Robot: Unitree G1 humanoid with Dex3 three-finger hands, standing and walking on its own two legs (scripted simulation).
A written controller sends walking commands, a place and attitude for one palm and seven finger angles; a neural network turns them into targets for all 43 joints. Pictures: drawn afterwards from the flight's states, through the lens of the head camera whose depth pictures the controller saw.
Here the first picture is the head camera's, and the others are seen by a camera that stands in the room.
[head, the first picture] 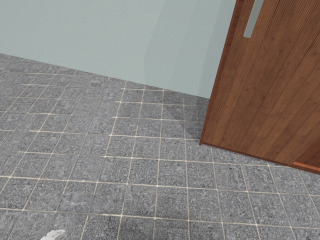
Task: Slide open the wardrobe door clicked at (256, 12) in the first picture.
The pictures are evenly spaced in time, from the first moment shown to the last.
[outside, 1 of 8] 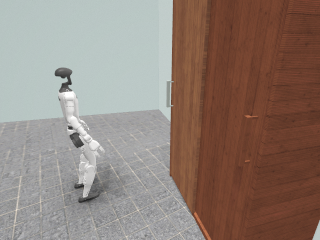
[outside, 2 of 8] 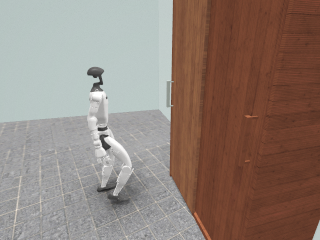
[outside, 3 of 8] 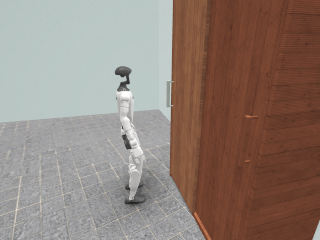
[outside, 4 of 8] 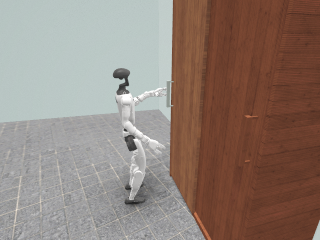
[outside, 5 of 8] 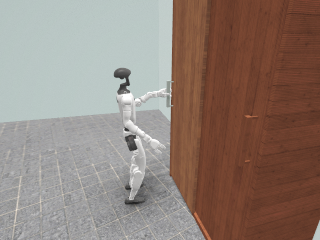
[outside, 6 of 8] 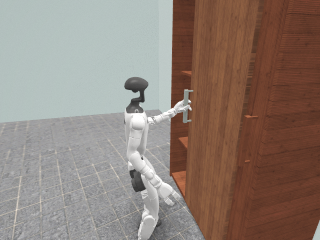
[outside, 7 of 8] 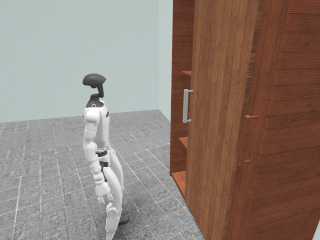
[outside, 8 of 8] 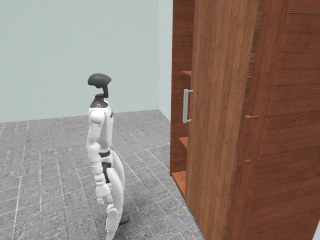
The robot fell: no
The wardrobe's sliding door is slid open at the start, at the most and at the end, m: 0.00 0.45 0.44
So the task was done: yes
